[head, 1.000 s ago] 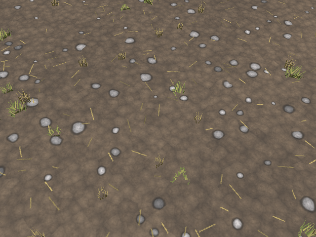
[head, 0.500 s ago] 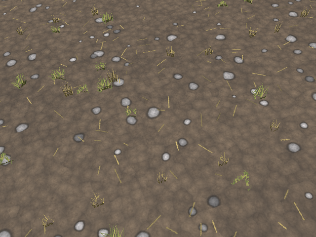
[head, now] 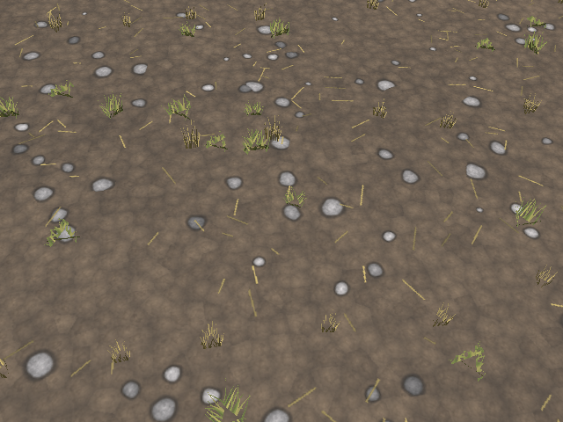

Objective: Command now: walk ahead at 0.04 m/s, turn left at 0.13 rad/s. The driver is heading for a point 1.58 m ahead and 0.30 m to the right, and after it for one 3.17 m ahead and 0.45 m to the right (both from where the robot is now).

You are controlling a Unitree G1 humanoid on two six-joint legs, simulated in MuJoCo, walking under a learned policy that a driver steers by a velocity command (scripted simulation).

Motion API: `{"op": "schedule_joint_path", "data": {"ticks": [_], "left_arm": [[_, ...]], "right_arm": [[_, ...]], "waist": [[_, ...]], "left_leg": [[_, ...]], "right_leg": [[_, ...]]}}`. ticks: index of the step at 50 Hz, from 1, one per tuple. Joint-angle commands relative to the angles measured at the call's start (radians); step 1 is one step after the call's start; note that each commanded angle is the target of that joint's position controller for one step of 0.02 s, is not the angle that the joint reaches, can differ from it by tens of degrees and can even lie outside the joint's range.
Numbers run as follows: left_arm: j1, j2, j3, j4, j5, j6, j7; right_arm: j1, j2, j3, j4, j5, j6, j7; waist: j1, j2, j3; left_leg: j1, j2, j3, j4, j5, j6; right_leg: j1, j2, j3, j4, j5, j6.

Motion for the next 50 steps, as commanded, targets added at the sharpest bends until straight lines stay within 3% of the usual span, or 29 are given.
{"op": "schedule_joint_path", "data": {"ticks": [1, 3, 5, 6, 7, 8, 9, 10, 12, 15, 17, 19, 21, 23, 24, 25, 26, 27, 28, 30, 31, 32, 34, 36, 41, 46, 48, 49, 50], "left_arm": [[-0.004, 0.061, 0.007, -0.042, 0.000, -0.019, 0.011], [0.005, 0.062, 0.006, -0.032, 0.013, -0.037, 0.010], [0.047, 0.042, -0.002, -0.009, 0.020, -0.060, 0.011], [0.105, 0.056, 0.000, 0.012, 0.024, -0.074, 0.016], [0.174, 0.134, 0.016, 0.032, 0.019, -0.085, 0.020], [0.242, 0.193, 0.038, 0.065, 0.006, -0.092, 0.013], [0.226, 0.164, 0.034, 0.075, 0.017, -0.100, 0.008], [0.180, 0.133, 0.027, 0.067, 0.013, -0.108, 0.005], [0.117, 0.096, 0.017, 0.058, 0.003, -0.123, 0.005], [0.129, 0.063, 0.006, 0.090, 0.003, -0.141, 0.005], [0.150, 0.061, 0.003, 0.111, 0.002, -0.137, 0.004], [0.171, 0.074, 0.004, 0.129, 0.005, -0.127, 0.004], [0.160, 0.087, 0.006, 0.136, 0.001, -0.120, 0.005], [0.137, 0.083, 0.004, 0.143, -0.008, -0.117, 0.006], [0.154, 0.063, -0.004, 0.143, -0.006, -0.122, 0.007], [0.230, -0.014, -0.025, 0.129, -0.021, -0.118, 0.010], [0.238, 0.027, -0.011, 0.156, -0.020, -0.090, 0.020], [0.200, 0.046, -0.003, 0.158, -0.007, -0.073, 0.022], [0.158, 0.020, -0.009, 0.160, 0.004, -0.067, 0.017], [0.131, -0.009, -0.016, 0.172, 0.008, -0.061, 0.011], [0.149, -0.022, -0.020, 0.192, 0.009, -0.058, 0.011], [0.166, -0.014, -0.018, 0.203, 0.012, -0.058, 0.010], [0.127, 0.014, -0.010, 0.201, 0.019, -0.062, 0.006], [0.046, 0.018, -0.005, 0.174, 0.023, -0.068, -0.006], [-0.035, -0.008, -0.005, 0.149, 0.021, -0.094, -0.023], [-0.029, -0.011, -0.003, 0.145, 0.012, -0.107, -0.022], [0.060, -0.018, -0.001, 0.180, 0.013, -0.115, -0.014], [0.138, 0.000, 0.005, 0.206, 0.014, -0.123, -0.006], [0.239, 0.055, 0.016, 0.228, 0.023, -0.135, 0.006]], "right_arm": [[0.035, -0.157, -0.036, -0.016, -0.005, -0.010, -0.006], [0.057, -0.184, -0.046, 0.008, -0.003, 0.000, -0.005], [0.031, -0.169, -0.043, 0.010, 0.003, 0.006, -0.003], [0.001, -0.137, -0.036, -0.001, 0.002, -0.001, -0.001], [-0.064, -0.091, -0.022, -0.039, 0.008, -0.014, 0.006], [-0.128, -0.096, -0.023, -0.066, -0.003, -0.027, 0.010], [-0.151, -0.147, -0.039, -0.071, -0.019, -0.037, 0.010], [-0.099, -0.147, -0.043, -0.048, -0.016, -0.046, 0.019], [-0.037, -0.138, -0.045, -0.011, -0.016, -0.054, 0.036], [-0.030, -0.082, -0.031, 0.007, -0.017, -0.052, 0.037], [-0.063, -0.049, -0.018, 0.001, -0.010, -0.047, 0.033], [-0.083, -0.053, -0.017, 0.000, -0.002, -0.040, 0.025], [-0.052, -0.069, -0.021, 0.016, 0.002, -0.038, 0.015], [0.058, -0.086, -0.030, 0.064, -0.007, -0.050, 0.002], [0.133, -0.136, -0.043, 0.084, -0.017, -0.063, -0.007], [0.199, -0.228, -0.059, 0.089, -0.022, -0.065, -0.014], [0.241, -0.217, -0.058, 0.116, 0.014, -0.056, -0.010], [0.177, -0.175, -0.046, 0.112, 0.020, -0.055, -0.008], [0.101, -0.126, -0.030, 0.097, 0.018, -0.056, -0.010], [0.019, -0.077, -0.008, 0.093, 0.007, -0.058, -0.023], [0.011, -0.071, -0.004, 0.103, 0.002, -0.061, -0.025], [0.052, -0.095, -0.013, 0.122, 0.000, -0.062, -0.022], [0.123, -0.140, -0.034, 0.151, 0.005, -0.057, -0.014], [0.136, -0.140, -0.041, 0.164, 0.005, -0.052, -0.012], [0.165, -0.126, -0.050, 0.196, 0.005, -0.067, -0.009], [0.155, -0.143, -0.063, 0.206, 0.009, -0.068, -0.001], [0.127, -0.143, -0.067, 0.202, 0.014, -0.063, 0.002], [0.106, -0.119, -0.061, 0.191, 0.009, -0.064, 0.003], [0.047, -0.057, -0.045, 0.155, 0.004, -0.070, 0.007]], "waist": [[-0.034, 0.150, -0.077], [-0.029, 0.147, -0.054], [0.014, 0.110, -0.003], [0.045, 0.058, 0.005], [0.078, -0.086, 0.018], [0.109, -0.192, 0.069], [0.092, -0.120, 0.135], [0.049, -0.072, 0.119], [0.009, -0.069, 0.085], [0.000, -0.070, 0.024], [0.014, -0.090, 0.001], [0.029, -0.118, -0.010], [0.015, -0.117, -0.018], [-0.044, -0.051, -0.048], [-0.069, 0.017, -0.104], [-0.051, 0.201, -0.198], [-0.078, 0.234, -0.249], [-0.040, 0.168, -0.155], [-0.024, 0.128, -0.089], [0.019, 0.135, -0.048], [0.032, 0.138, -0.060], [0.026, 0.147, -0.089], [-0.003, 0.143, -0.091], [-0.015, 0.151, -0.032], [-0.017, 0.111, -0.014], [0.000, 0.115, -0.004], [0.043, 0.080, 0.002], [0.070, 0.036, -0.003], [0.108, -0.113, -0.003]], "left_leg": [[0.026, 0.265, -0.221, -0.101, 0.203, 0.133], [-0.012, 0.256, -0.284, -0.142, -0.185, 0.139], [-0.148, 0.229, -0.302, -0.131, -0.429, 0.114], [-0.264, 0.194, -0.277, -0.058, -0.442, 0.088], [-0.428, 0.088, -0.146, 0.101, -0.384, 0.040], [-0.516, -0.014, 0.021, 0.302, -0.276, 0.009], [-0.564, 0.043, -0.009, 0.430, -0.266, 0.002], [-0.553, 0.065, -0.028, 0.483, -0.221, -0.006], [-0.522, 0.092, -0.006, 0.508, -0.143, -0.026], [-0.414, 0.081, 0.067, 0.448, -0.093, -0.066], [-0.320, 0.073, 0.099, 0.353, -0.063, -0.073], [-0.245, 0.060, 0.117, 0.282, -0.023, -0.063], [-0.165, 0.054, 0.111, 0.214, 0.023, -0.043], [0.009, 0.048, 0.093, 0.048, 0.137, -0.022], [0.148, 0.153, -0.008, 0.019, 0.278, -0.010], [0.301, 0.386, -0.270, 0.019, 0.514, 0.083], [0.203, 0.475, -0.407, -0.050, 0.528, 0.191], [0.123, 0.446, -0.386, -0.085, 0.403, 0.198], [0.049, 0.405, -0.322, -0.116, 0.330, 0.175], [-0.037, 0.324, -0.194, -0.162, 0.339, 0.115], [-0.054, 0.294, -0.139, -0.154, 0.400, 0.101], [-0.032, 0.281, -0.128, -0.157, 0.337, 0.103], [0.004, 0.294, -0.182, -0.217, -0.022, 0.131], [-0.016, 0.315, -0.243, -0.293, -0.293, 0.143], [-0.021, 0.325, -0.231, -0.326, -0.316, 0.153], [-0.121, 0.311, -0.190, -0.296, -0.363, 0.148], [-0.239, 0.271, -0.149, -0.212, -0.425, 0.124], [-0.333, 0.227, -0.112, -0.112, -0.448, 0.101], [-0.466, 0.144, -0.008, 0.131, -0.392, 0.058]], "right_leg": [[0.052, 0.022, -0.019, -0.115, -0.019, -0.016], [0.088, 0.046, -0.054, -0.185, -0.019, -0.037], [0.220, 0.048, -0.054, -0.341, 0.023, -0.079], [0.330, -0.012, 0.042, -0.390, -0.028, -0.112], [0.405, -0.141, 0.262, -0.501, -0.226, -0.178], [0.380, -0.302, 0.516, -0.653, -0.372, -0.265], [0.337, -0.354, 0.552, -0.679, -0.321, -0.300], [0.334, -0.319, 0.498, -0.676, -0.275, -0.291], [0.357, -0.238, 0.349, -0.674, -0.065, -0.247], [0.344, -0.164, 0.135, -0.568, 0.560, -0.221], [0.297, -0.143, 0.064, -0.506, 0.742, -0.200], [0.265, -0.149, 0.059, -0.464, 0.802, -0.186], [0.242, -0.165, 0.080, -0.425, 0.787, -0.170], [0.202, -0.130, 0.069, -0.306, 0.706, -0.126], [0.140, -0.094, 0.041, -0.202, 0.551, -0.092], [-0.001, 0.008, -0.026, -0.008, 0.097, -0.054], [0.032, 0.059, -0.003, 0.126, -0.240, -0.054], [-0.006, 0.042, 0.034, 0.227, -0.254, -0.059], [-0.027, 0.026, 0.045, 0.240, -0.204, -0.061], [0.029, -0.012, 0.046, 0.140, -0.092, -0.052], [0.076, -0.005, 0.030, 0.101, -0.065, -0.043], [0.086, 0.012, 0.004, 0.084, -0.066, -0.042], [0.016, 0.017, -0.022, 0.098, -0.068, -0.051], [-0.065, 0.002, -0.027, 0.082, -0.044, -0.060], [-0.096, -0.013, -0.046, -0.005, 0.021, -0.068], [0.051, 0.012, -0.091, -0.188, 0.057, -0.090], [0.229, 0.040, -0.120, -0.321, 0.112, -0.102], [0.345, 0.024, -0.076, -0.378, 0.048, -0.114], [0.438, -0.149, 0.168, -0.530, -0.150, -0.145]]}}
Velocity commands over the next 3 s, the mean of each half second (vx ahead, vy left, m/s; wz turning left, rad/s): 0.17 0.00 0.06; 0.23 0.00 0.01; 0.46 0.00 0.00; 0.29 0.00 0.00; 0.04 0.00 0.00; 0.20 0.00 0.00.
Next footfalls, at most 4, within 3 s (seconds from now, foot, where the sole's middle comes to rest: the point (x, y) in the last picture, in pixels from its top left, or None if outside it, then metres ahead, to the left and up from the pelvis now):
0.12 right None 0.02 -0.12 -0.78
0.48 left None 0.21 0.10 -0.78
1.00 right None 0.24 -0.09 -0.78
1.46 left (240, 382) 0.57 0.10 -0.78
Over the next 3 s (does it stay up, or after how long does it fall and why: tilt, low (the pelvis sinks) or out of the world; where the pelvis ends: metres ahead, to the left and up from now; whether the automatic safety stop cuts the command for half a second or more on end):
stays up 0.78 0.01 -0.01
